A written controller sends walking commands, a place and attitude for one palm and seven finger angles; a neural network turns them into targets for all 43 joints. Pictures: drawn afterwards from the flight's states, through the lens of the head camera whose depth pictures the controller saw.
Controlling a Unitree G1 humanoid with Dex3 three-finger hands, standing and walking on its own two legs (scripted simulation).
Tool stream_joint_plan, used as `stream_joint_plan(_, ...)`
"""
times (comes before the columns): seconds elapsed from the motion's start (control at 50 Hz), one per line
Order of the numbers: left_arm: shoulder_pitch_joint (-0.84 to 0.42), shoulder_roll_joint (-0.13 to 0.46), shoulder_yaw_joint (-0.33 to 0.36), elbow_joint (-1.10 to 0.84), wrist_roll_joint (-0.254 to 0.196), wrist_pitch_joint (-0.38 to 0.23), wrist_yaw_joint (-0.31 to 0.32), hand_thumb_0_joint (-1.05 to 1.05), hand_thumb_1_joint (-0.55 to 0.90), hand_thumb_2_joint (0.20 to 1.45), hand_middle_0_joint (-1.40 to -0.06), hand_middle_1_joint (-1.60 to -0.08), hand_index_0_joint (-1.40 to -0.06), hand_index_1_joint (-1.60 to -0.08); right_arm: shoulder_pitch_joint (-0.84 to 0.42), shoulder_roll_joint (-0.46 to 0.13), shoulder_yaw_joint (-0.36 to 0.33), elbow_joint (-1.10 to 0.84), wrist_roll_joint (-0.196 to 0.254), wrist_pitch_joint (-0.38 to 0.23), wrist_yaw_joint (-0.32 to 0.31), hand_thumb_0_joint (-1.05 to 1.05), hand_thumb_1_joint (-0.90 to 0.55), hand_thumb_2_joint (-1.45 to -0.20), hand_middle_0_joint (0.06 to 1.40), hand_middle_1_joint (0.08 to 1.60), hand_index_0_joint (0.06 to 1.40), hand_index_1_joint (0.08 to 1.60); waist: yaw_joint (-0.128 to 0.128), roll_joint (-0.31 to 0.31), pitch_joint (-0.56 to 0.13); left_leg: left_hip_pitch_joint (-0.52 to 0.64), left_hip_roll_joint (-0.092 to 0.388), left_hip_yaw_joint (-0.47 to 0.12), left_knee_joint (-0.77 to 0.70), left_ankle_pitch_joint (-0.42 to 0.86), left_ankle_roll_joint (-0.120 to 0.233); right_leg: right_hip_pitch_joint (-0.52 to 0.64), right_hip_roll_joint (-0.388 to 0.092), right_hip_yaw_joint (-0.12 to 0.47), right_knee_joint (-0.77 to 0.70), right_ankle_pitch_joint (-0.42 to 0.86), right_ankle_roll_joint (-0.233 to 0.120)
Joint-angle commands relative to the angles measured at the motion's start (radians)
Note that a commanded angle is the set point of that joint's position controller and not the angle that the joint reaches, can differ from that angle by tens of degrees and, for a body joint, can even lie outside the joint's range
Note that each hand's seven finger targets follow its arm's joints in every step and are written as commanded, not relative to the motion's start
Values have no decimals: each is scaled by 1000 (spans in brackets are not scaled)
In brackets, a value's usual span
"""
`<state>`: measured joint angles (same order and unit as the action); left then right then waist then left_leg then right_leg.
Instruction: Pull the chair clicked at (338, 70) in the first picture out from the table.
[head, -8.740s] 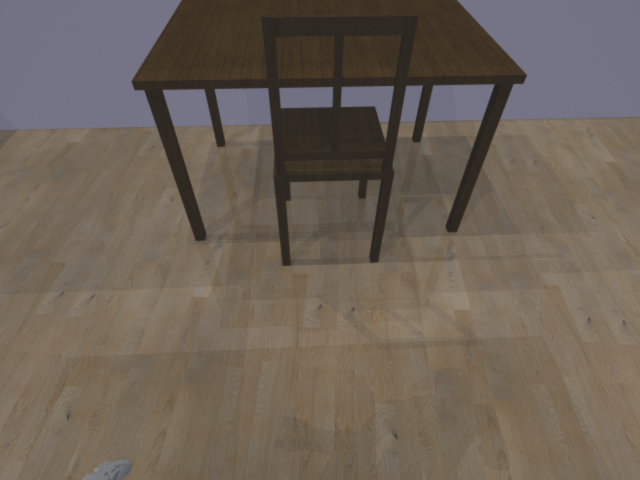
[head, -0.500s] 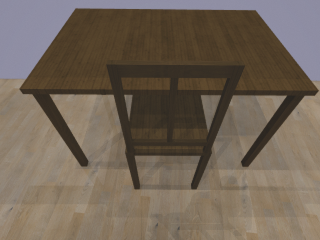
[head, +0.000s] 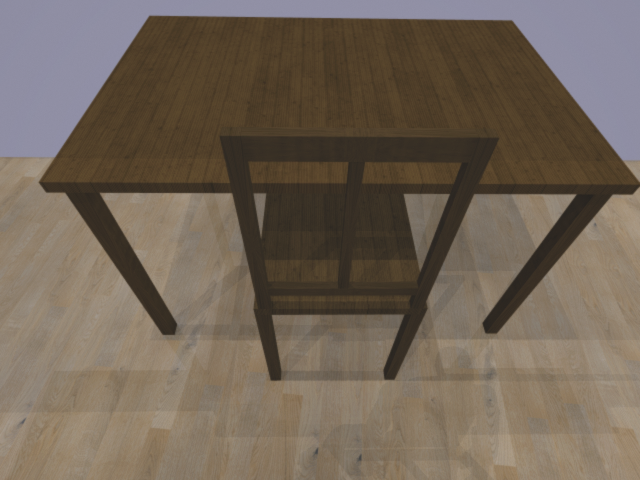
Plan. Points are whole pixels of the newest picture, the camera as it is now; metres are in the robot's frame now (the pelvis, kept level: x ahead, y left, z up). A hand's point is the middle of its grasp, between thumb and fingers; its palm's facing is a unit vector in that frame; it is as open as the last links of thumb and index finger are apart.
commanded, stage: look again from close up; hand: left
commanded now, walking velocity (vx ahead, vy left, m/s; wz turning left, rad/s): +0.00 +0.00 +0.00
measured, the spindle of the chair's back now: (348, 233) +0.52 -0.01 -0.05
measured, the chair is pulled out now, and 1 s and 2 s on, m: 0.00 0.00 0.00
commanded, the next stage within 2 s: shuffle to correct the standing spot in 1.18 s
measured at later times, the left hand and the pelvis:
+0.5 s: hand out of the picture +0.02 +0.17 -0.17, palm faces +0.00 -0.98 -0.22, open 7.3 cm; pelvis +0.01 -0.01 +0.00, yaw +0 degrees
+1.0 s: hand out of the picture +0.01 +0.15 -0.17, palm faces +0.01 -0.98 -0.21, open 7.3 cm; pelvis +0.02 -0.02 +0.00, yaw +0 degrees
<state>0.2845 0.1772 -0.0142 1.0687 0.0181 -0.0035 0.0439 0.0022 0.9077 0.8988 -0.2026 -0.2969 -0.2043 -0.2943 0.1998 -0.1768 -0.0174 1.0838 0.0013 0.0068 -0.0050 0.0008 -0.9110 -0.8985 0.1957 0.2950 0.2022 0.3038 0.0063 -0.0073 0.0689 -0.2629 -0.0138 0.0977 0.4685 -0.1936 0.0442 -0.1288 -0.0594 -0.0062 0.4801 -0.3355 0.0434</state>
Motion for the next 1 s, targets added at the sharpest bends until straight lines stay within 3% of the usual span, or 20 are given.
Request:
stream_joint_plan(0.0,61,112,25,-19,3,-11,5,0,900,900,-200,-300,-200,-300,29,-116,-15,-32,-3,-16,-3,0,-900,-900,200,300,200,300,-7,-2,-23,131,113,-140,-102,47,-7,-126,-50,36,-93,128,-41)
stream_joint_plan(0.42,60,101,27,6,1,-14,7,0,900,900,-200,-300,-200,-300,40,-106,-11,0,-2,-18,-11,0,-900,-900,200,300,200,300,-7,0,-40,179,115,-122,-94,166,-9,-86,-59,38,-106,219,-42)
stream_joint_plan(0.56,59,100,27,9,2,-10,6,0,900,900,-200,-300,-200,-300,46,-102,-7,7,-1,-15,-11,0,-900,-900,200,300,200,300,-7,-8,8,151,112,-124,-113,103,-12,-97,-57,41,-127,171,-45)
stream_joint_plan(0.66,69,98,26,14,1,-15,7,0,900,900,-200,-300,-200,-300,53,-98,-6,12,-1,-16,-12,0,-900,-900,200,300,200,300,-6,-27,-12,169,113,-120,-100,145,-13,-84,-64,44,-129,224,-48)
stream_joint_plan(0.82,75,94,26,19,0,-16,8,0,900,900,-200,-300,-200,-300,63,-93,-6,20,-1,-16,-14,0,-900,-900,200,300,200,300,-8,-3,-28,181,115,-120,-95,177,-15,-72,-63,43,-128,243,-49)
stream_joint_plan(0.98,81,89,23,23,0,-17,8,0,900,900,-200,-300,-200,-300,61,-88,-5,24,-1,-12,-15,0,-900,-900,200,300,200,300,-8,-6,10,165,113,-117,-101,134,-20,-90,-64,48,-146,221,-53)
